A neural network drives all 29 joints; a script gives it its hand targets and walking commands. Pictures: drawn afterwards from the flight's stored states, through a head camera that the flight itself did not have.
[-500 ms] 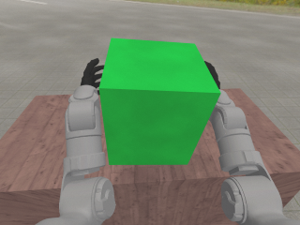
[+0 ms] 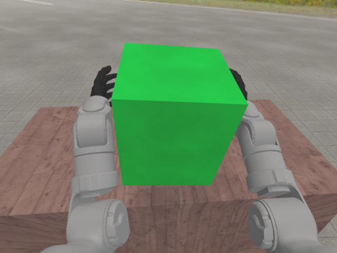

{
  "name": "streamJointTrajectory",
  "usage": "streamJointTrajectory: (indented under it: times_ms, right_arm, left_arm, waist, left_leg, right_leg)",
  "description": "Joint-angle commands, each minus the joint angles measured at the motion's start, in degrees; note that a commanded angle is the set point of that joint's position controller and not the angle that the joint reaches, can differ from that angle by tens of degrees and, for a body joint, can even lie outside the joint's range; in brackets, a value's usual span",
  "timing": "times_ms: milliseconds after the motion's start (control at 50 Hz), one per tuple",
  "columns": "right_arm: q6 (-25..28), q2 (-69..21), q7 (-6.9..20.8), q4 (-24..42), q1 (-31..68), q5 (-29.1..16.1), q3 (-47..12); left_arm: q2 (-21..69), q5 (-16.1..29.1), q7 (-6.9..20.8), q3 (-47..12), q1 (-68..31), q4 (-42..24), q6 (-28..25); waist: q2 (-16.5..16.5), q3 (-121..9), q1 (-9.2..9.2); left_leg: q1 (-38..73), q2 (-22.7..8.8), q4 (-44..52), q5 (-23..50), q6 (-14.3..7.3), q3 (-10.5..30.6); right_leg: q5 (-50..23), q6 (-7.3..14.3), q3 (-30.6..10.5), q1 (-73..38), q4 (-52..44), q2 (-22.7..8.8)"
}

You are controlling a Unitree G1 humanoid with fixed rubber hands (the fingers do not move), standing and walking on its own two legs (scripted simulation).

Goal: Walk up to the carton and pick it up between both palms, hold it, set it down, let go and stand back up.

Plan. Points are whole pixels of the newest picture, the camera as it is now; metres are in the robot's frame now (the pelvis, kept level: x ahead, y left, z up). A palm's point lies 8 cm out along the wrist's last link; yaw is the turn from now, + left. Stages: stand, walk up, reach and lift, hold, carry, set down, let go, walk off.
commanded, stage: hold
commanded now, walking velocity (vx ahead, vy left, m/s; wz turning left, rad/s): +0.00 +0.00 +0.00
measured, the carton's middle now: (170, 117) +0.36 +0.01 +0.21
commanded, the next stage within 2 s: none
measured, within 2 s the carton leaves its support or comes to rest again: neither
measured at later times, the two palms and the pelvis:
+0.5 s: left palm (100, 101) +0.36 +0.16 +0.26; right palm (236, 103) +0.37 -0.15 +0.24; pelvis +0.00 +0.00 +0.00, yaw +0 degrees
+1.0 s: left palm (101, 101) +0.36 +0.16 +0.26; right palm (236, 103) +0.37 -0.15 +0.24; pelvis +0.00 +0.00 +0.00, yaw +0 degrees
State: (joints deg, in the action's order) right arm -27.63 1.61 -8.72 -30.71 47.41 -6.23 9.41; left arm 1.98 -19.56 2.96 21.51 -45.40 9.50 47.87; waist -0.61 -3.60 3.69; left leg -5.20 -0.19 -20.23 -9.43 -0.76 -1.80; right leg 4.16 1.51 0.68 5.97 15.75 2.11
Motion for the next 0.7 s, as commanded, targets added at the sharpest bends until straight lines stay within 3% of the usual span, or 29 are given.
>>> streamJointTrajectory:
  times_ms: [0,20,80,100,140,180,200,220,280,300,320,340,380,420,440,460,480,500,520,540,580,640,680]
  right_arm:
    - [2.15,-29.01,4.03,11.3,42.73,-9.29,-21.28]
    - [2.36,-29.61,4.22,11.94,41.73,-9.47,-22.03]
    - [1.71,-27.33,4.1,10.33,41.07,-8.74,-20.93]
    - [2.21,-28.29,4.05,12.37,42.65,-9.37,-21.11]
    - [2.97,-29.22,4.27,14.51,44.23,-9.57,-22.26]
    - [2.7,-29.54,4.04,14.14,43.02,-10.17,-22.19]
    - [2.15,-28.84,3.93,12.03,42.15,-9.14,-21.55]
    - [2.01,-28.58,4.21,10.56,41.6,-9.41,-20.91]
    - [2.75,-29.19,3.97,15.13,43.15,-9.95,-23.29]
    - [2.16,-29.78,3.99,13.49,43.17,-10.52,-23.45]
    - [2.18,-28.05,3.96,12.17,42.85,-9.13,-21.74]
    - [2.38,-30.34,4.07,13.16,43.11,-9.74,-22.52]
    - [2.41,-29.21,4.07,12.48,43.1,-9.07,-21.61]
    - [3.39,-30.01,4.0,16.8,45.93,-10.24,-23.51]
    - [2.2,-29.28,3.95,12.04,42.44,-10.13,-22.85]
    - [1.94,-28.75,3.85,11.66,41.4,-9.8,-22.66]
    - [1.63,-28.28,3.87,10.6,40.85,-9.38,-21.72]
    - [2.0,-29.09,3.93,11.76,42.86,-9.67,-21.97]
    - [1.85,-28.85,4.05,10.78,42.36,-9.32,-21.2]
    - [2.45,-28.95,3.96,13.07,41.92,-8.81,-21.33]
    - [2.45,-28.84,4.1,12.33,42.18,-9.74,-21.9]
    - [2.77,-28.81,4.1,13.85,41.76,-9.94,-22.23]
    - [2.84,-28.94,4.06,13.81,43.21,-9.98,-22.33]
  left_arm:
    - [24.67,8.73,8.96,-26.2,-35.08,-1.81,-1.35]
    - [25.86,9.41,8.81,-27.63,-36.1,-4.42,-1.52]
    - [24.62,8.18,9.38,-26.79,-33.92,-1.79,-0.83]
    - [24.62,8.68,9.39,-25.98,-33.86,-1.94,-0.9]
    - [26.22,9.57,8.74,-27.85,-35.05,-3.28,-1.39]
    - [25.27,9.76,8.97,-27.23,-36.13,-4.86,-1.9]
    - [24.52,8.54,9.08,-25.75,-34.54,-2.02,-1.16]
    - [24.98,9.12,9.0,-26.76,-36.72,-3.36,-1.6]
    - [25.42,8.97,8.62,-27.11,-33.95,-4.9,-1.11]
    - [25.3,9.18,8.69,-27.2,-36.1,-5.06,-1.53]
    - [25.26,9.35,8.63,-26.9,-35.62,-3.28,-1.35]
    - [24.97,9.5,8.78,-26.74,-36.44,-4.84,-1.66]
    - [25.51,9.29,8.99,-26.63,-34.79,-1.77,-1.34]
    - [25.7,10.67,8.26,-27.9,-35.19,-4.56,-1.77]
    - [25.37,9.48,8.47,-27.11,-35.24,-3.33,-1.65]
    - [24.24,8.5,8.75,-26.45,-34.49,-3.5,-1.34]
    - [24.03,9.17,8.95,-27.16,-35.5,-3.49,-1.16]
    - [24.2,9.09,8.74,-26.99,-36.39,-2.61,-1.25]
    - [24.6,8.89,8.92,-26.8,-36.3,-2.04,-1.49]
    - [25.23,9.82,9.13,-27.23,-34.09,-3.47,-1.46]
    - [26.25,9.0,9.01,-28.16,-35.52,-4.11,-1.3]
    - [25.25,9.19,8.72,-27.78,-35.11,-4.48,-1.55]
    - [25.7,9.68,8.38,-28.24,-35.15,-4.2,-1.52]
  waist:
    - [1.01,-16.25,3.98]
    - [2.22,-17.69,4.27]
    - [1.41,-15.34,5.06]
    - [0.95,-16.03,4.18]
    - [1.44,-18.98,4.37]
    - [1.34,-19.32,4.36]
    - [0.86,-15.17,4.04]
    - [1.92,-16.69,4.48]
    - [0.99,-19.8,3.78]
    - [0.65,-18.49,3.82]
    - [1.9,-16.45,4.81]
    - [1.52,-18.57,4.01]
    - [1.03,-16.89,4.34]
    - [0.73,-21.47,3.73]
    - [1.16,-17.81,4.04]
    - [0.39,-17.14,4.22]
    - [1.6,-16.47,5.05]
    - [2.05,-16.32,4.18]
    - [1.32,-15.24,4.58]
    - [0.75,-17.67,4.8]
    - [2.69,-17.34,4.21]
    - [1.34,-18.46,5.19]
    - [1.87,-18.82,4.5]
  left_leg:
    - [-0.71,1.31,6.38,-1.12,0.16,1.26]
    - [-1.56,0.57,6.43,-0.53,0.46,2.03]
    - [-2.12,0.17,7.08,-1.61,0.65,2.3]
    - [-1.94,0.61,6.76,-0.65,0.56,1.52]
    - [-1.49,0.87,6.55,-0.38,0.52,1.99]
    - [-0.1,1.44,5.31,1.63,0.66,1.5]
    - [-1.01,1.31,6.19,0.38,0.45,1.78]
    - [-1.92,1.23,6.54,-0.99,0.51,1.91]
    - [-0.21,0.73,5.65,2.57,0.65,2.12]
    - [0.02,0.97,5.6,2.67,0.46,1.83]
    - [-1.79,0.71,6.4,-0.25,0.55,2.23]
    - [-0.53,1.49,5.41,-0.02,0.34,1.06]
    - [-2.12,1.13,6.41,-2.03,0.23,1.75]
    - [-0.31,1.13,5.36,2.19,0.09,1.91]
    - [-0.94,1.05,5.95,0.67,0.27,2.02]
    - [-0.44,1.18,5.93,1.07,0.11,1.78]
    - [-1.12,1.02,6.3,-0.72,0.35,1.57]
    - [-2.06,0.64,6.52,-1.58,0.42,1.88]
    - [-2.62,0.61,7.4,-3.61,0.31,1.9]
    - [-2.0,0.54,6.65,-0.08,0.3,2.07]
    - [-2.07,0.15,6.58,1.9,1.14,2.79]
    - [-0.5,1.13,5.53,2.76,0.94,2.27]
    - [-1.06,1.23,5.47,1.28,0.94,1.7]
  right_leg:
    - [-2.64,-2.13,1.53,-18.8,-0.26,0.14]
    - [-4.11,-1.98,1.76,-20.07,1.06,0.65]
    - [-3.77,-1.6,1.46,-20.59,0.63,0.59]
    - [-3.63,-1.94,1.34,-20.09,0.27,0.19]
    - [-4.1,-1.98,2.37,-20.9,0.73,0.74]
    - [-5.42,-1.92,1.57,-19.95,0.45,0.34]
    - [-3.91,-2.0,1.7,-18.68,-0.03,0.11]
    - [-2.78,-1.79,1.65,-18.97,0.1,0.31]
    - [-6.1,-2.28,1.95,-21.24,1.43,0.95]
    - [-5.85,-2.12,1.75,-20.2,0.94,0.86]
    - [-3.74,-1.96,1.42,-20.06,0.63,0.63]
    - [-3.52,-2.21,1.25,-19.31,0.42,-0.04]
    - [-2.93,-1.96,1.71,-19.92,0.12,0.48]
    - [-6.39,-2.4,1.86,-21.27,1.02,0.62]
    - [-4.93,-2.11,1.68,-20.16,0.46,0.69]
    - [-5.7,-2.11,1.74,-20.26,0.37,0.4]
    - [-4.18,-1.95,1.47,-19.63,0.24,0.38]
    - [-2.17,-1.93,1.4,-18.52,0.42,0.35]
    - [-1.55,-2.06,1.69,-19.56,0.44,0.55]
    - [-5.53,-2.28,1.67,-20.9,0.74,0.36]
    - [-5.46,-1.65,1.54,-20.77,1.24,1.05]
    - [-6.3,-2.37,2.14,-20.68,0.95,0.96]
    - [-4.6,-2.18,1.86,-20.04,0.71,0.59]
